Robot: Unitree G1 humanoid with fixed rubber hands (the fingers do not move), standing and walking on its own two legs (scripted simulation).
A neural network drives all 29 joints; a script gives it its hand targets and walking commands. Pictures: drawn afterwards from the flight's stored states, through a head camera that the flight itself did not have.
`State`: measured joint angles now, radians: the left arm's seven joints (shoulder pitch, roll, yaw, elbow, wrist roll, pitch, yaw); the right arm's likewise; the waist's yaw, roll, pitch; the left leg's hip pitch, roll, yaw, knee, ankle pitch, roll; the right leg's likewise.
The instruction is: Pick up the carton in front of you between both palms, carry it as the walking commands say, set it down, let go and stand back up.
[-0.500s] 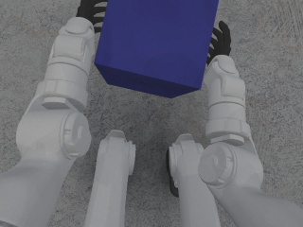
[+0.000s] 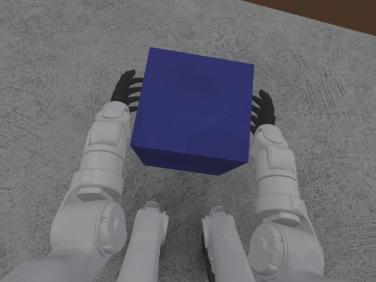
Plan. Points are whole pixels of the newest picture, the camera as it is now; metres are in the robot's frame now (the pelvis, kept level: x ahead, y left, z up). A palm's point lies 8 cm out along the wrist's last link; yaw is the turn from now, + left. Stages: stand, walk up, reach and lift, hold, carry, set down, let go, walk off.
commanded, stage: reach and lift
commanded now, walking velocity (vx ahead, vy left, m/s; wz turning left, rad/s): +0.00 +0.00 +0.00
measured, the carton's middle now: (190, 123) +0.47 +0.01 -0.12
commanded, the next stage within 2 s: hold in 1.90 s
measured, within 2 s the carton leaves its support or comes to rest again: neither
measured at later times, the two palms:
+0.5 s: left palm (97, 100) +0.40 +0.16 +0.11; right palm (314, 122) +0.40 -0.14 +0.11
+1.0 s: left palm (51, 82) +0.36 +0.15 +0.23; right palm out of the picture +0.36 -0.15 +0.23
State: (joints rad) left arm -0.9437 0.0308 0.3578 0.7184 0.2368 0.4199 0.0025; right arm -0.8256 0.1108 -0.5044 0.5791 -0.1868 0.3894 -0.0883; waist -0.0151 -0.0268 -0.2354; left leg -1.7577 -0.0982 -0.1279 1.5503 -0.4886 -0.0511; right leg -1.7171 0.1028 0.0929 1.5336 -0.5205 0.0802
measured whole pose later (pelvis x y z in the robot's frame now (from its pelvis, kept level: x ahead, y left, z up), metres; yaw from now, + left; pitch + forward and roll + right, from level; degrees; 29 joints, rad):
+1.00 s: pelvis +0.07 -0.01 +0.21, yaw +2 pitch -1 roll +0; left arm -0.27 -0.15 0.26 0.40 0.27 0.60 0.02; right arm -0.26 0.15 -0.27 0.41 -0.26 0.58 0.00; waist 0.00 -0.01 -0.07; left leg -0.22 -0.04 -0.15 0.46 -0.22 -0.02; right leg -0.20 0.04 0.14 0.46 -0.24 0.02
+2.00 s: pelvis +0.08 -0.01 +0.22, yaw +2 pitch -5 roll +0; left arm -0.25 -0.15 0.20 0.24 0.27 0.72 0.01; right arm -0.24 0.15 -0.22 0.25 -0.26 0.71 0.01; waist 0.01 -0.02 -0.01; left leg -0.08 -0.03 -0.14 0.35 -0.18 -0.02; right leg -0.06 0.03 0.14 0.35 -0.20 0.01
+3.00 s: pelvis +0.11 -0.02 +0.20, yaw +1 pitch +1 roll +0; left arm -0.19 -0.14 0.14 -0.04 0.17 0.89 0.04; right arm -0.17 0.13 -0.14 -0.05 -0.18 0.90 -0.03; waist 0.00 0.02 -0.14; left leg -0.27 0.04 -0.04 0.60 -0.38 -0.02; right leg -0.24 0.00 -0.01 0.54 -0.31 0.00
